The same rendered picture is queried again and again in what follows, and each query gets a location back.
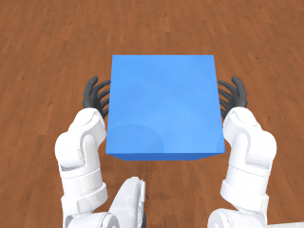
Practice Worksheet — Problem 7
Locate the robot left thigh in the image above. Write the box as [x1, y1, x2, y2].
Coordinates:
[108, 178, 145, 228]

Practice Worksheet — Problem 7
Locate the left robot forearm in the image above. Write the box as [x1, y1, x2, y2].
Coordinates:
[54, 107, 108, 228]

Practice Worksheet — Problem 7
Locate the robot right upper arm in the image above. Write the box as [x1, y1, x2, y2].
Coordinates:
[207, 208, 263, 228]

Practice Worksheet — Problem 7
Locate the robot left upper arm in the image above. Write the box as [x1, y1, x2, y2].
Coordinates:
[67, 212, 120, 228]

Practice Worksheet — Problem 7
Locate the robot left hand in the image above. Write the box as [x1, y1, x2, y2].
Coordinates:
[82, 75, 111, 120]

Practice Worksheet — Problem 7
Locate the right robot forearm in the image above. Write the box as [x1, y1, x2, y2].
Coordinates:
[220, 106, 277, 228]

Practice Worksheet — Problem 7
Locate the robot left shin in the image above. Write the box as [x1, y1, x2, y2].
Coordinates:
[131, 177, 143, 228]

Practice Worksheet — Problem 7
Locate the robot right hand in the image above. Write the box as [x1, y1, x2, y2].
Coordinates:
[218, 76, 248, 120]

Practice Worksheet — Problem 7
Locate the carton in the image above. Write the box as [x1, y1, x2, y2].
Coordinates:
[105, 55, 226, 161]

